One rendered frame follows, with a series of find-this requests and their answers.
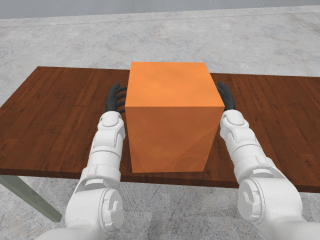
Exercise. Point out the right robot hand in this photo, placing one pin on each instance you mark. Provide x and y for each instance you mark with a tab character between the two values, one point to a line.
226	96

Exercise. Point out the right robot forearm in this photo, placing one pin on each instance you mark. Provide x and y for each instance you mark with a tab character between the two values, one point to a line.
246	153

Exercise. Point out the carton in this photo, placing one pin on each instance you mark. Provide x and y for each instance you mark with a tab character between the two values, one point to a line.
173	111

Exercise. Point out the left robot upper arm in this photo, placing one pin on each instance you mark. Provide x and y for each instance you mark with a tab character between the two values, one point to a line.
91	215

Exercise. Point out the table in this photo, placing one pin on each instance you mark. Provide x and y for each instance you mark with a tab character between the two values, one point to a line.
48	124

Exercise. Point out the right robot upper arm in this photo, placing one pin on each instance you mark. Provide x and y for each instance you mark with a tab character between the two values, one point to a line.
274	207

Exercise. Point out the left robot forearm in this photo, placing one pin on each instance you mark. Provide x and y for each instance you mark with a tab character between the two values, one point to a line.
105	155

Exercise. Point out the left robot hand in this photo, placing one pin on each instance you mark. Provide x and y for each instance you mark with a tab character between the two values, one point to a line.
111	102

